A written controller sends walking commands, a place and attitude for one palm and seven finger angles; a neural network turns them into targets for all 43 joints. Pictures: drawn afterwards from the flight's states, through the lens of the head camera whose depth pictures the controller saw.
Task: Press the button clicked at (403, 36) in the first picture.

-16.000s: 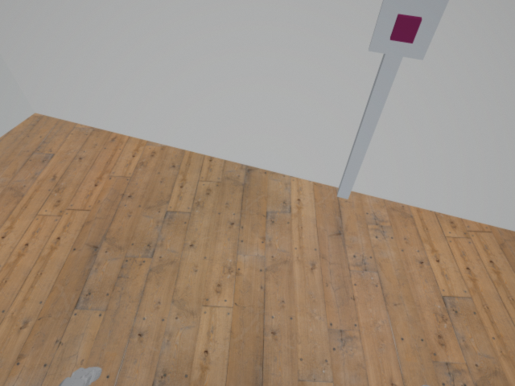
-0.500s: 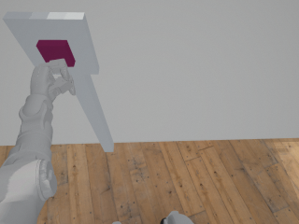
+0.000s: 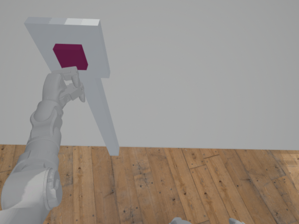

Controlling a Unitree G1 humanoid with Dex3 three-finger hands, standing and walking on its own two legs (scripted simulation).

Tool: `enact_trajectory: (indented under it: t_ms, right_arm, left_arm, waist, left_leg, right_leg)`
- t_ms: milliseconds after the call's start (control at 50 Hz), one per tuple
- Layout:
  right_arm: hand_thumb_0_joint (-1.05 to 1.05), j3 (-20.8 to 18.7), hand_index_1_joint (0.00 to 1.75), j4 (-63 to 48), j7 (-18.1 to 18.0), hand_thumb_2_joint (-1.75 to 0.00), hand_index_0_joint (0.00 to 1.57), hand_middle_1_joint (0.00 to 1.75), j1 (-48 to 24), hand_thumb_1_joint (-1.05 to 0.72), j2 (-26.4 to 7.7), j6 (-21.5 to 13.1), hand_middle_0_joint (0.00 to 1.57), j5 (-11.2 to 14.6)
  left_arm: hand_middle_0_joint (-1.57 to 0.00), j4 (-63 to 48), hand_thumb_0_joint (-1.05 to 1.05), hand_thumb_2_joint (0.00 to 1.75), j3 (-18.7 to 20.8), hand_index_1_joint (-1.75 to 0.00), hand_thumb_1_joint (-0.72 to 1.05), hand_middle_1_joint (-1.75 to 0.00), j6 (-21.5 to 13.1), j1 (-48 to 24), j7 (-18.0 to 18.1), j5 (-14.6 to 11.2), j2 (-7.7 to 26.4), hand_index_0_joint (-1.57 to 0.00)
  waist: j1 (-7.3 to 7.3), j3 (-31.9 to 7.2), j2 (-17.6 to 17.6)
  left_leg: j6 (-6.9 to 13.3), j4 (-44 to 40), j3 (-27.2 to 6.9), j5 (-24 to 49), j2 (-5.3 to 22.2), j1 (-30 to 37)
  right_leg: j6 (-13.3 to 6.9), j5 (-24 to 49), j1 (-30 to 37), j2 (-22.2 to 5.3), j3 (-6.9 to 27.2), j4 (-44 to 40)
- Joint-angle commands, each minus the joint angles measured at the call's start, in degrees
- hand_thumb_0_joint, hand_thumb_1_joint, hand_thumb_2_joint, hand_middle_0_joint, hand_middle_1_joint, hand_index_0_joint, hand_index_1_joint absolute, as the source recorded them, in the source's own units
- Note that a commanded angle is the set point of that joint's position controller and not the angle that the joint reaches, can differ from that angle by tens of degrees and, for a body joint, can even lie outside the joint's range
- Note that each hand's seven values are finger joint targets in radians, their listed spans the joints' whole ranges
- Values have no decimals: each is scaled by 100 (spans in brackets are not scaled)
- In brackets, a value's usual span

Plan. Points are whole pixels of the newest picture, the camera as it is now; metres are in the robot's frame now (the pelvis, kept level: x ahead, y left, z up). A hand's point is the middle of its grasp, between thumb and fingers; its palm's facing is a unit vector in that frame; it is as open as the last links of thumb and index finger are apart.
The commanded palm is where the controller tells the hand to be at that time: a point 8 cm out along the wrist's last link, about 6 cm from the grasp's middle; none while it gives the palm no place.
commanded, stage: aim a knuckle at the button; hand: left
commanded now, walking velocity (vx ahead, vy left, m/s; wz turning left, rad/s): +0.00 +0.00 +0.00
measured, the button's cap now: (71, 56) +0.54 +0.21 +0.13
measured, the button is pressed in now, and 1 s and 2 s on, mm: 0 9 0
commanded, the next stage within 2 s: press the button with the knuckle in 0.04 s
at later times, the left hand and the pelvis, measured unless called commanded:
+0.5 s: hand (86, 80) +0.48 +0.17 +0.10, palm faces -0.03 -1.00 -0.02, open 3.1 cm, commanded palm +0.46 +0.23 +0.10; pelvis +0.00 -0.01 +0.00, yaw +0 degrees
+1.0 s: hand (86, 77) +0.49 +0.18 +0.09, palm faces -0.03 -1.00 -0.05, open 3.0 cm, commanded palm +0.50 +0.22 +0.10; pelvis -0.02 -0.01 -0.01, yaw +1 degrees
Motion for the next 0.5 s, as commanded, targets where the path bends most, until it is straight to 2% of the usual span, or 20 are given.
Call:
enact_trajectory:
  t_ms: [0,20,80,100,120,160,220,240,260,280,320,360,380,400,440,480]
  right_arm:
    - [0,-291,30,-433,-75,-90,20,30,587,-90,-871,-160,20,17]
    - [0,-298,30,-407,-88,-90,20,30,598,-90,-902,-152,20,14]
    - [0,-301,30,-462,-81,-90,20,30,584,-90,-871,-159,20,-1]
    - [0,-289,30,-449,-74,-90,20,30,567,-90,-851,-163,20,7]
    - [0,-295,30,-415,-80,-90,20,30,602,-90,-874,-155,20,2]
    - [0,-272,30,-392,-110,-90,20,30,611,-90,-904,-135,20,8]
    - [0,-273,30,-383,-114,-90,20,30,635,-90,-881,-141,20,-16]
    - [0,-268,30,-357,-118,-90,20,30,678,-90,-895,-144,20,-12]
    - [0,-268,30,-350,-122,-90,20,30,705,-90,-906,-138,20,-20]
    - [0,-270,30,-339,-117,-90,20,30,734,-90,-903,-134,20,-25]
    - [0,-303,30,-312,-107,-90,20,30,803,-90,-919,-126,20,-26]
    - [0,-286,30,-284,-102,-90,20,30,851,-90,-937,-100,20,-26]
    - [0,-298,30,-266,-104,-90,20,30,896,-90,-951,-82,20,-41]
    - [0,-303,30,-274,-104,-90,20,30,924,-90,-963,-73,20,-40]
    - [0,-293,30,-269,-111,-90,20,30,975,-90,-993,-51,20,-51]
    - [0,-302,30,-308,-109,-90,20,30,1011,-90,-985,-31,20,-69]
  left_arm:
    - [-130,-1182,0,90,76,-150,90,-150,-461,-2720,79,-101,1092,-130]
    - [-130,-1100,0,90,287,-150,90,-150,-476,-2708,119,-66,1370,-130]
    - [-130,-1306,0,90,185,-150,90,-150,-548,-2737,168,-14,1251,-130]
    - [-130,-1257,0,90,116,-150,90,-150,-530,-2777,175,-32,1152,-130]
    - [-130,-1134,0,90,274,-150,90,-150,-511,-2719,186,-39,1323,-130]
    - [-130,-927,0,90,384,-150,90,-150,-485,-2921,181,-3,1548,-130]
    - [-130,-1025,0,90,341,-150,90,-150,-551,-3096,175,75,1536,-130]
    - [-130,-904,0,90,395,-150,90,-150,-549,-3071,172,55,1605,-130]
    - [-130,-829,0,90,416,-150,90,-150,-552,-3054,149,61,1641,-130]
    - [-130,-780,0,90,318,-150,90,-150,-560,-3131,119,56,1535,-130]
    - [-130,-739,0,90,298,-150,90,-150,-546,-3051,69,20,1462,-130]
    - [-130,-540,0,90,327,-150,90,-150,-492,-3097,36,35,1538,-130]
    - [-130,-450,0,90,342,-150,90,-150,-475,-3139,38,38,1530,-130]
    - [-130,-436,0,90,378,-150,90,-150,-453,-3196,50,36,1573,-130]
    - [-130,-344,0,90,595,-150,90,-150,-437,-3313,76,85,1921,-130]
    - [-130,-495,0,90,630,-150,90,-150,-504,-3402,86,159,2032,-130]
  waist:
    - [-170,-1985,197]
    - [-135,-2002,138]
    - [-114,-2288,340]
    - [-153,-2235,282]
    - [-123,-2199,144]
    - [-169,-2031,-26]
    - [-166,-2258,468]
    - [-190,-2221,209]
    - [-178,-2224,215]
    - [-230,-2217,259]
    - [-227,-2374,252]
    - [-251,-2165,240]
    - [-295,-2122,67]
    - [-297,-2145,52]
    - [-293,-2131,31]
    - [-267,-2361,238]
  left_leg:
    - [-6,-490,-327,2036,-86,843]
    - [-7,-480,-338,2017,-81,782]
    - [-17,-429,-358,2306,-82,993]
    - [-16,-427,-334,2284,-83,965]
    - [-7,-431,-324,2227,-86,837]
    - [17,-460,-295,1923,-105,519]
    - [7,-414,-285,2001,-123,732]
    - [17,-407,-302,1976,-111,659]
    - [9,-420,-307,1996,-111,580]
    - [10,-406,-324,2070,-101,642]
    - [10,-377,-306,2225,-89,722]
    - [10,-392,-295,2081,-90,548]
    - [33,-372,-299,2065,-92,496]
    - [35,-394,-285,1986,-92,450]
    - [53,-388,-254,1781,-113,229]
    - [58,-338,-259,1941,-120,328]
  right_leg:
    - [-88,1768,1074,183,203,-212]
    - [-95,1774,1121,181,211,-187]
    - [-102,1900,1133,187,216,-116]
    - [-81,1943,1140,186,220,-146]
    - [-80,1972,1232,187,227,-151]
    - [-68,1891,1313,175,261,-164]
    - [-84,1888,1233,170,290,-142]
    - [-79,1892,1262,186,279,-149]
    - [-84,1903,1291,180,272,-131]
    - [-89,1930,1226,192,261,-118]
    - [-73,2040,1230,198,257,-117]
    - [-76,1963,1169,196,257,-138]
    - [-70,1969,1150,205,253,-144]
    - [-55,1929,1158,205,261,-161]
    - [-47,1858,1278,187,323,-181]
    - [-66,1994,1324,195,343,-110]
